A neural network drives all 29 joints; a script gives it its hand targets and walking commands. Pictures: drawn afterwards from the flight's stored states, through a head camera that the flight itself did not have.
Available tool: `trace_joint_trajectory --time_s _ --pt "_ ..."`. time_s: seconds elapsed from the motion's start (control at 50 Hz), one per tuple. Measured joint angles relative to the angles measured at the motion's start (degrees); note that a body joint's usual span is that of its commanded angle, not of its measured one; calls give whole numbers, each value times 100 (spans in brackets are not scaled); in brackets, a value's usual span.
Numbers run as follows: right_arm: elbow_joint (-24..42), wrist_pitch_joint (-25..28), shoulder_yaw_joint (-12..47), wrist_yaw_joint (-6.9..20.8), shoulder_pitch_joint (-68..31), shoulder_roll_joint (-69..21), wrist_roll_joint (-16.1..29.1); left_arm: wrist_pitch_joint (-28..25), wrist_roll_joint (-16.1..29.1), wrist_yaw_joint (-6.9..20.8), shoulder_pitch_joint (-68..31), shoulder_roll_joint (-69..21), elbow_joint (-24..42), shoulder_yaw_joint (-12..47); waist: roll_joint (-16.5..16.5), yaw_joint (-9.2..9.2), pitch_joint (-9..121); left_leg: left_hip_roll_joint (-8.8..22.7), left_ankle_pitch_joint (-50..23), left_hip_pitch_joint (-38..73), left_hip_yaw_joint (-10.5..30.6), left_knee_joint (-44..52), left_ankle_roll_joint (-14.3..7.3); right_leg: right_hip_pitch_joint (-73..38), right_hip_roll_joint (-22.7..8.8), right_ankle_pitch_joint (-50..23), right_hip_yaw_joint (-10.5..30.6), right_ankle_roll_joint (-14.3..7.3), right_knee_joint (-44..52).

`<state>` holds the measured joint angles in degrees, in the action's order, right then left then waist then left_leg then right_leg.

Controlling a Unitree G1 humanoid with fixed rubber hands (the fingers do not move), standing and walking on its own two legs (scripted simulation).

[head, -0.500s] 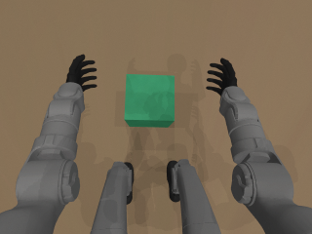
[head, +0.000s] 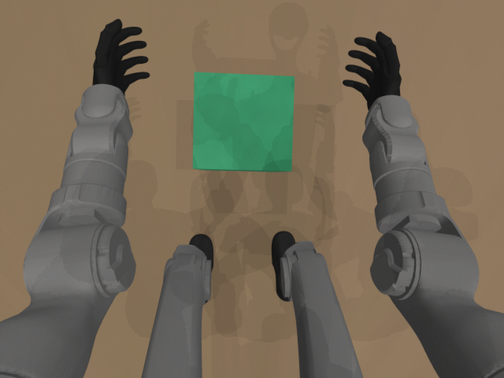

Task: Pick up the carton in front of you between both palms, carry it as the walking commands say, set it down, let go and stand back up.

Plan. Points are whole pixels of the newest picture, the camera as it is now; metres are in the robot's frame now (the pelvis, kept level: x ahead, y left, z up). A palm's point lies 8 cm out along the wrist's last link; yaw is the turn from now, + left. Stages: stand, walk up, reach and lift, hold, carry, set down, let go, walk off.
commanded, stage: reach and lift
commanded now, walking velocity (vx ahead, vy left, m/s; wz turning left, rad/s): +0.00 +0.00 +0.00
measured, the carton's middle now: (242, 130) +0.48 +0.00 -0.48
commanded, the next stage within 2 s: none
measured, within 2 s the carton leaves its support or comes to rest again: leaves its support in 1.44 s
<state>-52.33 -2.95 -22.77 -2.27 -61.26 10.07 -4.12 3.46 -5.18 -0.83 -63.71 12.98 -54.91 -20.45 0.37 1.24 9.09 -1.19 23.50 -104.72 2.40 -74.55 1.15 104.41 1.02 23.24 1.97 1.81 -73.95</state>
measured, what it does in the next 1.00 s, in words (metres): lowers itself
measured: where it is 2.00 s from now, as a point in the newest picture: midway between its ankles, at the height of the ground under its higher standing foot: (243, 280)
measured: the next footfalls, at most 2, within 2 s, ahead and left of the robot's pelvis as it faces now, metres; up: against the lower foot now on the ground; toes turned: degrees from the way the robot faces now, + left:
none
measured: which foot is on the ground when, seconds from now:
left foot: down 0.00-1.00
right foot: down 0.00-1.00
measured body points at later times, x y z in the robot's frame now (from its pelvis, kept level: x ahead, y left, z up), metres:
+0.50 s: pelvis -0.06 +0.00 -0.20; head +0.31 +0.00 +0.05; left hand +0.50 +0.18 -0.38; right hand +0.49 -0.19 -0.38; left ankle +0.06 +0.13 -0.57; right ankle +0.06 -0.13 -0.57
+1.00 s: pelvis -0.05 +0.00 -0.23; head +0.31 +0.01 +0.02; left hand +0.50 +0.17 -0.42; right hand +0.49 -0.18 -0.41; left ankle +0.05 +0.12 -0.57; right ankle +0.06 -0.13 -0.57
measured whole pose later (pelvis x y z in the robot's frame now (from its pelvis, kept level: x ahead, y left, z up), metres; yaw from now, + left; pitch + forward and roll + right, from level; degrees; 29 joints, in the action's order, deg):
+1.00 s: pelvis -0.05 +0.00 -0.23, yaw -1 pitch +39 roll -1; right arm -64.3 -1.0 -6.0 -7.9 -79.9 17.5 13.0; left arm 1.4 12.8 -5.9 -81.9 21.4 -66.3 -2.2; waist -0.4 1.0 -17.9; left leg -2.1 32.8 -131.5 2.7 -125.5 2.2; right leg 131.2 2.3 32.4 1.8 3.1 -124.6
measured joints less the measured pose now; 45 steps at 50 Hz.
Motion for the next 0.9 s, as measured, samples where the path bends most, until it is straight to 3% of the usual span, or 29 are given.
trace_joint_trajectory --time_s 0.08,0.22,0.38,0.58,0.9 --pt "43 35 193 -113 -21 65 217 -30 246 -124 0 61 81 243 -6 -10 -124 -57 302 -714 47 -921 43 715 51 304 30 29 -924" --pt "156 -78 892 -364 -349 479 1000 65 1032 -367 -322 491 199 939 -26 -11 -792 -131 645 -1706 75 -2556 125 1711 124 653 45 75 -2561" --pt "-383 -233 1302 -502 -1278 804 1485 209 1544 -493 -1271 858 -358 1394 -52 -1 -1746 -175 688 -2329 72 -3844 147 2332 175 685 40 131 -3841" --pt "-1313 -22 1504 -480 -2190 940 1603 4 1695 -475 -2135 997 -1233 1615 -86 -11 -2727 -156 737 -2631 44 -4709 159 2643 191 724 32 154 -4704" --pt "-1112 202 1691 -575 -1775 759 1723 -217 1829 -505 -1746 878 -1043 1828 -87 -37 -2704 -93 1032 -2661 32 -5195 118 2662 134 1007 -21 123 -5169"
